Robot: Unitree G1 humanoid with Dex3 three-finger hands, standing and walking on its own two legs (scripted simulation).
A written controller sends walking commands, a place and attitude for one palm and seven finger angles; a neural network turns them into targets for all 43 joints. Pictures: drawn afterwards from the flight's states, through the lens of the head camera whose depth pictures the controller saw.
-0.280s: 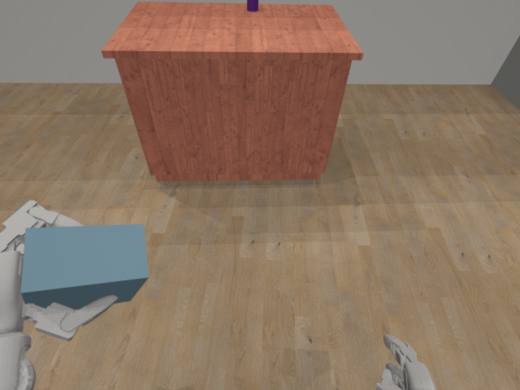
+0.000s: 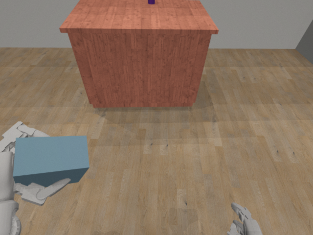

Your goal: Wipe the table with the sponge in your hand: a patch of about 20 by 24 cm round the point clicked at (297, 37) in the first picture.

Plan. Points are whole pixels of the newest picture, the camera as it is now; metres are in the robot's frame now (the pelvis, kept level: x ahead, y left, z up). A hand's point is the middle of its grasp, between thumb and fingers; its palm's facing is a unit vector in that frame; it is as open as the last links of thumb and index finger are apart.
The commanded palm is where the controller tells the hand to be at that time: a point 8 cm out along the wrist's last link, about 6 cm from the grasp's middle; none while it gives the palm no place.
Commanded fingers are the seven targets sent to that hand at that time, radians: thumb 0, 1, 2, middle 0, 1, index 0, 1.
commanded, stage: look at it before walking up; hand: left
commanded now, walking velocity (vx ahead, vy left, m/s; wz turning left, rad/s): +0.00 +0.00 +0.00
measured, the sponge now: (62, 162) +0.23 +0.21 +0.14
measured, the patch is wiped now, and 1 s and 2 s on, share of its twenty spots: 0.00 0.00 0.00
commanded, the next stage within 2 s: walk to a spot facing it in 0.12 s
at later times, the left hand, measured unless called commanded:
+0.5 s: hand (48, 152) +0.24 +0.24 +0.15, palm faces +0.41 -0.83 -0.38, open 10.6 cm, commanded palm +0.19 +0.27 +0.18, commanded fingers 0.00 0.10 1.30 -1.20 -1.60 -1.20 -1.60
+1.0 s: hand (104, 97) +0.39 +0.16 +0.16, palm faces +0.27 -0.85 -0.45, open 10.6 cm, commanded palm +0.34 +0.21 +0.18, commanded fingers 0.00 0.10 1.30 -1.20 -1.60 -1.20 -1.60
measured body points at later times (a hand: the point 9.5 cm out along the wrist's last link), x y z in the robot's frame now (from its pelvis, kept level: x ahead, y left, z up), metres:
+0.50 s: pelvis +0.02 -0.01 -0.01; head +0.01 +0.00 +0.44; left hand +0.21 +0.28 +0.17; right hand +0.17 -0.24 -0.09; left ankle +0.04 +0.12 -0.74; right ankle +0.04 -0.12 -0.73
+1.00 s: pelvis +0.14 -0.05 +0.00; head +0.16 -0.05 +0.45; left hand +0.37 +0.20 +0.19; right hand +0.27 -0.27 -0.10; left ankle +0.10 +0.11 -0.74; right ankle +0.18 -0.16 -0.70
